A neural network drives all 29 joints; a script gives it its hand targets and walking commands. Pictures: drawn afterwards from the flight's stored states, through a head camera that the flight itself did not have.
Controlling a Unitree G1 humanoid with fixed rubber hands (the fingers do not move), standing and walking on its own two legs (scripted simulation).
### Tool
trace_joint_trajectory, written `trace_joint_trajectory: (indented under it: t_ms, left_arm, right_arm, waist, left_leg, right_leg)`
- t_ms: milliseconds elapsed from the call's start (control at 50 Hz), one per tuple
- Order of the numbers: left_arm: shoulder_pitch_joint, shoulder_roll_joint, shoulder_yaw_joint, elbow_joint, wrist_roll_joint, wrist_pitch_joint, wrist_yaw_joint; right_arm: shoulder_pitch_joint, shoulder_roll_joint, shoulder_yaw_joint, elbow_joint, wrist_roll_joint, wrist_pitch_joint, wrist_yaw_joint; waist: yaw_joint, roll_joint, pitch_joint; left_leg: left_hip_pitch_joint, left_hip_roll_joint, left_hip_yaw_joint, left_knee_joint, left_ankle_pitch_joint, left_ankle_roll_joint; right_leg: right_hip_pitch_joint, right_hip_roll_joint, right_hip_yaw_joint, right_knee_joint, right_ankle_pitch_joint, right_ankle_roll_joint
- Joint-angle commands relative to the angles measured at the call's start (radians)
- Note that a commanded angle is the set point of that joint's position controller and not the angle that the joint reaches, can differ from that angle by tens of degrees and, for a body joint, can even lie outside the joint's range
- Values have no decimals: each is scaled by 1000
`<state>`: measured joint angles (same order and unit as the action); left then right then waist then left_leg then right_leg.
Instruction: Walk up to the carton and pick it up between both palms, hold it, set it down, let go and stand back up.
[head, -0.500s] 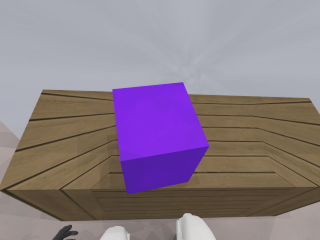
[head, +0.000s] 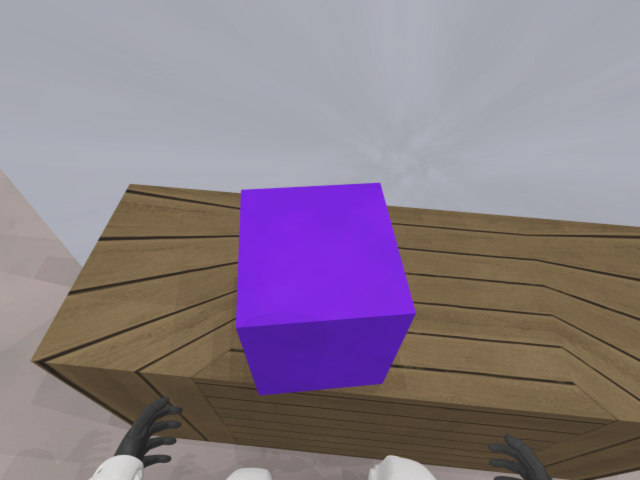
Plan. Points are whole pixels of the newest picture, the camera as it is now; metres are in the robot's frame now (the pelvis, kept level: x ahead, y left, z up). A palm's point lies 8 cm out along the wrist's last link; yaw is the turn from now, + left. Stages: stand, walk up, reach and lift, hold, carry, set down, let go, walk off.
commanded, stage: walk up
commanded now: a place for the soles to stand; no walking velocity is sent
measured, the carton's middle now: (316, 293) +0.37 +0.02 -0.05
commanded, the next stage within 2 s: reach and lift in 1.32 s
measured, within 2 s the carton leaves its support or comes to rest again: neither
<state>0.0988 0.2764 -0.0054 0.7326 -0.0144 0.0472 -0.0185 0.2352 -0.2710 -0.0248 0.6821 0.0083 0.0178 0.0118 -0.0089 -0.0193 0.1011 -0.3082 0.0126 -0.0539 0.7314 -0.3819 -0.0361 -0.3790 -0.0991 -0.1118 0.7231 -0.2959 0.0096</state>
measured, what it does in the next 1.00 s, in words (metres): stands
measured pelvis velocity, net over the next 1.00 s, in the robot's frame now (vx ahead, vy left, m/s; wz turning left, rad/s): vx -0.03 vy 0.02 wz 0.11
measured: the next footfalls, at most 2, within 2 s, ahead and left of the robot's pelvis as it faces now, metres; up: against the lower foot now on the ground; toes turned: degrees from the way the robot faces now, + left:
none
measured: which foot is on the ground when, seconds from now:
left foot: down 0.00-1.00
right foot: down 0.00-1.00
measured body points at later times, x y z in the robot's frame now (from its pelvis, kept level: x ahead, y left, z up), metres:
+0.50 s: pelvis -0.02 +0.01 +0.00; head +0.01 +0.02 +0.45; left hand +0.05 +0.29 -0.12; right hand +0.10 -0.25 -0.11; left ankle +0.01 +0.14 -0.71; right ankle +0.06 -0.13 -0.71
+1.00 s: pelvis -0.03 +0.02 +0.00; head -0.01 +0.03 +0.45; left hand +0.03 +0.31 -0.12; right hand +0.11 -0.22 -0.12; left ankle +0.01 +0.15 -0.71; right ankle +0.06 -0.12 -0.71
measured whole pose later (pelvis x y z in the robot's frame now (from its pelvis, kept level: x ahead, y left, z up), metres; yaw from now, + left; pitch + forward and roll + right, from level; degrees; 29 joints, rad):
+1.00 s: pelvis -0.03 +0.02 +0.00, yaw +6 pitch -3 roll -1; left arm 0.27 0.28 0.04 0.75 0.00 0.03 0.00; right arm 0.22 -0.25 -0.04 0.74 0.00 0.05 0.03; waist 0.00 0.01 0.10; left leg -0.36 -0.05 -0.10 0.72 -0.31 0.00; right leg -0.38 -0.04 0.01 0.70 -0.30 0.01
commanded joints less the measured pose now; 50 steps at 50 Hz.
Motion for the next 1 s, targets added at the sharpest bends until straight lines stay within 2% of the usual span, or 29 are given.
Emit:
trace_joint_trajectory:
  t_ms: [0, 80, 260, 280, 320, 360, 400, 440, 460, 500, 520, 540, 560, 600, 640, 660, 680, 720, 740, 760, 780, 820, 840, 860, 880, 900, 940, 980]
  left_arm:
    - [-20, 161, 57, -113, 1, -34, 4]
    - [6, 161, 62, -95, 7, -44, 3]
    - [69, 160, 70, -70, 11, -59, 6]
    - [71, 183, 82, -76, 18, -63, 13]
    - [93, 210, 88, -72, 21, -67, 19]
    - [107, 227, 93, -69, 24, -63, 23]
    - [96, 228, 94, -72, 24, -54, 25]
    - [89, 222, 94, -79, 24, -43, 25]
    - [85, 214, 92, -82, 23, -38, 25]
    - [90, 180, 86, -88, 17, -29, 23]
    - [109, 156, 81, -87, 15, -27, 22]
    - [128, 142, 80, -85, 16, -26, 22]
    - [149, 141, 83, -82, 19, -28, 22]
    - [187, 144, 87, -77, 16, -41, 23]
    - [218, 147, 86, -77, 13, -60, 31]
    - [221, 161, 88, -80, 16, -70, 36]
    - [209, 192, 94, -85, 20, -75, 42]
    - [174, 260, 112, -82, 30, -69, 50]
    - [135, 271, 116, -85, 33, -65, 53]
    - [98, 262, 110, -93, 35, -62, 52]
    - [73, 249, 104, -101, 34, -58, 48]
    - [81, 225, 99, -107, 28, -50, 38]
    - [103, 206, 98, -106, 20, -45, 32]
    - [120, 183, 95, -104, 13, -39, 28]
    - [143, 159, 91, -98, 11, -36, 27]
    - [169, 146, 90, -94, 15, -37, 26]
    - [219, 144, 94, -86, 16, -53, 23]
    - [239, 146, 94, -91, 15, -74, 26]
  right_arm:
    - [10, -179, -55, -99, 9, -30, 4]
    - [8, -179, -61, -89, 6, -34, 9]
    - [37, -168, -68, -70, -1, -41, 9]
    - [27, -185, -73, -67, -5, -33, 10]
    - [51, -171, -71, -68, -12, -29, 12]
    - [72, -161, -71, -65, -16, -24, 13]
    - [83, -155, -71, -63, -18, -20, 14]
    - [92, -162, -74, -63, -15, -20, 15]
    - [88, -170, -77, -62, -13, -20, 16]
    - [66, -207, -86, -63, -5, -19, 15]
    - [46, -228, -90, -61, 1, -16, 12]
    - [16, -244, -95, -62, 2, -12, 8]
    - [-9, -249, -97, -65, -1, -7, 3]
    - [-49, -242, -93, -72, -10, 2, -4]
    - [-74, -226, -82, -78, -12, 9, -3]
    - [-66, -206, -73, -79, -9, 11, 1]
    - [-48, -183, -67, -82, -8, 15, 7]
    - [4, -143, -65, -73, -17, 26, 15]
    - [40, -134, -68, -59, -30, 29, 16]
    - [66, -137, -69, -48, -37, 26, 19]
    - [80, -140, -71, -43, -34, 18, 22]
    - [68, -161, -78, -52, -23, 2, 25]
    - [39, -182, -83, -60, -18, -2, 25]
    - [1, -204, -86, -64, -10, -2, 24]
    - [-32, -221, -90, -63, -1, 0, 20]
    - [-62, -227, -90, -65, 1, 2, 14]
    - [-102, -216, -81, -71, -6, 5, 4]
    - [-101, -199, -71, -71, -10, 7, 3]
  waist:
    - [16, 69, -129]
    - [18, 68, -91]
    - [12, 56, -110]
    - [14, 59, -87]
    - [7, 10, -128]
    - [5, -34, -150]
    - [-1, -67, -139]
    - [-3, -67, -123]
    - [-2, -49, -105]
    - [1, 48, -79]
    - [6, 114, -74]
    - [12, 154, -58]
    - [17, 178, -48]
    - [29, 186, -62]
    - [46, 185, -115]
    - [43, 161, -149]
    - [34, 112, -169]
    - [4, -18, -136]
    - [-17, -65, -103]
    - [-34, -81, -78]
    - [-44, -89, -70]
    - [-37, -80, -52]
    - [-21, -32, -40]
    - [-4, 18, -19]
    - [9, 71, -13]
    - [23, 101, -8]
    - [42, 110, -36]
    - [43, 114, -104]
  left_leg:
    - [-95, 61, -122, -223, 92, 87]
    - [-135, 52, -141, -269, -9, 88]
    - [-121, 37, -160, -273, -11, 91]
    - [-124, 18, -142, -231, 87, 97]
    - [-76, 2, -105, -145, 204, 88]
    - [-39, -15, -67, -82, 191, 76]
    - [-20, -16, -56, -69, 158, 71]
    - [-19, -10, -79, -97, 137, 78]
    - [-38, -1, -107, -132, 127, 87]
    - [-135, 35, -224, -258, 28, 122]
    - [-198, 62, -295, -335, -40, 153]
    - [-244, 86, -353, -387, -90, 187]
    - [-261, 104, -379, -404, -90, 211]
    - [-235, 104, -343, -368, 34, 217]
    - [-165, 77, -281, -281, 177, 180]
    - [-140, 49, -242, -230, 184, 147]
    - [-131, 13, -191, -168, 140, 110]
    - [-95, -71, -60, 15, -27, 49]
    - [-51, -56, -22, 85, -54, 39]
    - [-17, -35, -23, 67, -44, 41]
    - [24, -28, -39, 9, -20, 51]
    - [45, -8, -104, -120, 32, 75]
    - [-9, 25, -179, -211, -33, 93]
    - [-105, 56, -259, -302, -166, 115]
    - [-225, 82, -316, -384, -285, 144]
    - [-293, 106, -347, -431, -326, 168]
    - [-258, 106, -310, -404, -218, 168]
    - [-146, 82, -239, -320, -52, 138]
  right_leg:
    - [137, -55, 112, -210, -40, -56]
    - [142, -51, 105, -240, -108, -50]
    - [156, -57, 89, -265, -121, -53]
    - [152, -73, 98, -271, -71, -62]
    - [158, -127, 124, -296, -12, -88]
    - [143, -182, 146, -332, -23, -123]
    - [114, -204, 135, -342, -52, -137]
    - [85, -184, 101, -324, -127, -122]
    - [79, -159, 81, -301, -168, -106]
    - [114, -60, 29, -184, -200, -62]
    - [154, 7, 1, -84, -177, -39]
    - [168, 55, -3, -12, -161, -25]
    - [171, 70, 10, 28, -155, -23]
    - [174, 73, 34, 19, -117, -33]
    - [191, 49, 71, -93, -7, -44]
    - [203, 16, 112, -149, 38, -52]
    - [198, -45, 186, -206, 21, -70]
    - [89, -208, 400, -389, -217, -156]
    - [17, -263, 434, -426, -267, -194]
    - [-31, -256, 402, -420, -243, -191]
    - [-71, -213, 340, -402, -225, -162]
    - [-104, -114, 240, -345, -226, -89]
    - [-88, -51, 191, -288, -264, -59]
    - [-43, 18, 136, -203, -283, -33]
    - [55, 76, 103, -97, -236, -19]
    - [128, 103, 99, -23, -167, -15]
    - [155, 97, 122, -37, -78, -29]
    - [141, 63, 161, -119, -4, -43]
